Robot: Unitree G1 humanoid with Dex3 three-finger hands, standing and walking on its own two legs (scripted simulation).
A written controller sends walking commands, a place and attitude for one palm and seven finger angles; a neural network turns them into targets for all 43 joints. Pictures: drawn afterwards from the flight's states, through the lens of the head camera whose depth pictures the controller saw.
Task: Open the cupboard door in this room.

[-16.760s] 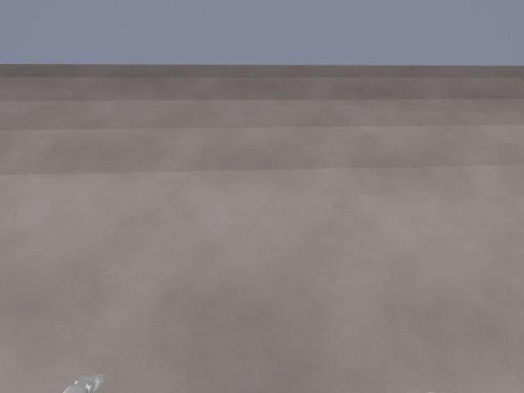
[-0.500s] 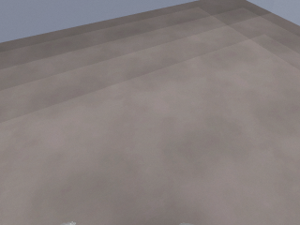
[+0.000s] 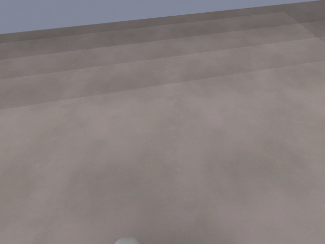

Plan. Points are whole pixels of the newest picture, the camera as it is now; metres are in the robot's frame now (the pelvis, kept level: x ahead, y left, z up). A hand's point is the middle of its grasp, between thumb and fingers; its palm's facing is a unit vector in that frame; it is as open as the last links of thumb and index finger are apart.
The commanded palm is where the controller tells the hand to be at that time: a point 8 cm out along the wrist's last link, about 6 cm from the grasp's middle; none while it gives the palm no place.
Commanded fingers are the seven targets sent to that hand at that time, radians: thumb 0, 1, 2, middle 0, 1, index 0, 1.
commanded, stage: turn or walk to find it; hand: left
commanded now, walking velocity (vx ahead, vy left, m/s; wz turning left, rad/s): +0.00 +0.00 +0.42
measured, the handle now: out of the picture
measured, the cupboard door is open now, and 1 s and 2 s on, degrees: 0 0 0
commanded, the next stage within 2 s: stand and wait in 0.84 s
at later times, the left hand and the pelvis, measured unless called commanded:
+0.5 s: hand out of the picture +0.05 +0.24 -0.16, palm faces +0.19 -0.95 -0.25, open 7.4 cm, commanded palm none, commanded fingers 0.00 0.90 0.90 -0.20 -0.30 -0.20 -0.30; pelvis -0.02 +0.02 +0.00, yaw +11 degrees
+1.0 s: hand out of the picture -0.09 +0.19 -0.16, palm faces +0.44 -0.86 -0.25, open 7.4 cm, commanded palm none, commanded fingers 0.00 0.90 0.90 -0.20 -0.30 -0.20 -0.30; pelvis -0.05 -0.01 +0.00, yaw +25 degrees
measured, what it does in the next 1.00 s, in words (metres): steps on the spot, turning left: left foot, then right foot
